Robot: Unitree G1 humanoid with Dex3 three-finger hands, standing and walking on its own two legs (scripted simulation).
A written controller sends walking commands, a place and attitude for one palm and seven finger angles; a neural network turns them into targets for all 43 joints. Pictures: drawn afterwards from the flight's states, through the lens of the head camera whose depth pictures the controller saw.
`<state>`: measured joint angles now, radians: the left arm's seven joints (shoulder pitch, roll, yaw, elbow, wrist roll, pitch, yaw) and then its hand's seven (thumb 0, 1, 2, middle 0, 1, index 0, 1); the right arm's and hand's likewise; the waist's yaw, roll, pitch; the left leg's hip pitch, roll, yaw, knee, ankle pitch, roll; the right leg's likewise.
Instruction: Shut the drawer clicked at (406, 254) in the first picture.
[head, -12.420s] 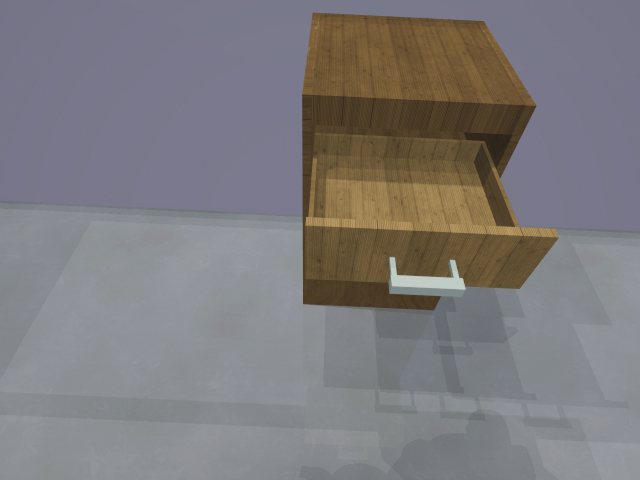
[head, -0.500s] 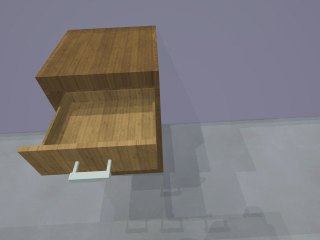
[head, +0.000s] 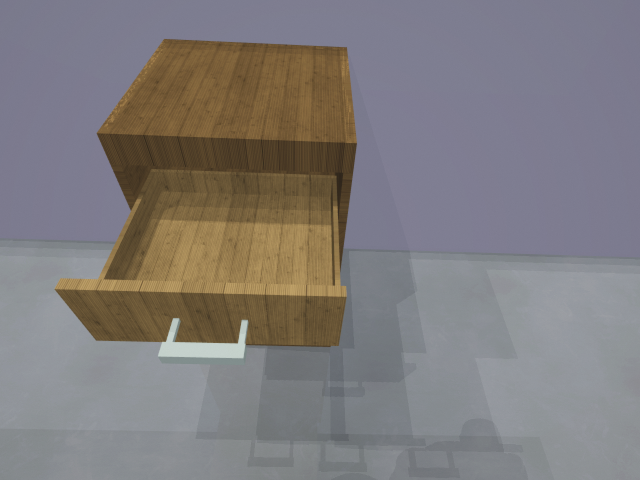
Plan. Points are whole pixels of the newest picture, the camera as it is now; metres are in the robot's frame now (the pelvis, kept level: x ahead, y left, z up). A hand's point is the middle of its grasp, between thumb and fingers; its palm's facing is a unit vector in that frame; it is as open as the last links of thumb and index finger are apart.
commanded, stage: shuffle to correct the standing spot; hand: left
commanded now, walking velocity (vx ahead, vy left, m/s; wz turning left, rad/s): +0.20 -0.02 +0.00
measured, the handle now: (206, 339) +0.34 +0.20 -0.09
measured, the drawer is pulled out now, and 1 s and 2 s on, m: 0.30 0.30 0.30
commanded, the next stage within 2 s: come to a stop and stand still in 0.04 s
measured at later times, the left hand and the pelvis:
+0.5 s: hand out of the picture +0.15 +0.15 -0.16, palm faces +0.05 -0.96 -0.27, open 7.2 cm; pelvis +0.07 -0.03 -0.01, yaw +2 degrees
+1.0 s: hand out of the picture -0.02 +0.16 -0.16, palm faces +0.06 -0.97 -0.24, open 7.4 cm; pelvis +0.02 -0.01 +0.00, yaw +1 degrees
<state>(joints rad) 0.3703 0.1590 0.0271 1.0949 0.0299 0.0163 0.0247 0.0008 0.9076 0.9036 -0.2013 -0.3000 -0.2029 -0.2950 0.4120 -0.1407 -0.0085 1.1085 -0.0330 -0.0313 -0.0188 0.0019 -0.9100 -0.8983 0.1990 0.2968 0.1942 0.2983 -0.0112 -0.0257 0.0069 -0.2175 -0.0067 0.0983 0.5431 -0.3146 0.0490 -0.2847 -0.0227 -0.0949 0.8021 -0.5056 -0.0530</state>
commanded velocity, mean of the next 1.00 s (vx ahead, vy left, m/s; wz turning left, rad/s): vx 0.00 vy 0.00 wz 0.00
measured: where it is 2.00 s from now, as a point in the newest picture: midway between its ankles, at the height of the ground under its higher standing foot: outside the picture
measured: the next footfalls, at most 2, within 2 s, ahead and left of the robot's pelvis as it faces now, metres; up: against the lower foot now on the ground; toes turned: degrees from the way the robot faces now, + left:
right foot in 0.36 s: +0.18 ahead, -0.13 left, +0.00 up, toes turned -3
left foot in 0.72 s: +0.04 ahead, +0.10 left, +0.00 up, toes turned +5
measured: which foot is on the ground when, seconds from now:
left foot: down 0.00-0.36, up 0.38-0.70, down 0.72-1.00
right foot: up 0.00-0.34, down 0.36-0.74, up 0.76-0.98, down 1.00-1.00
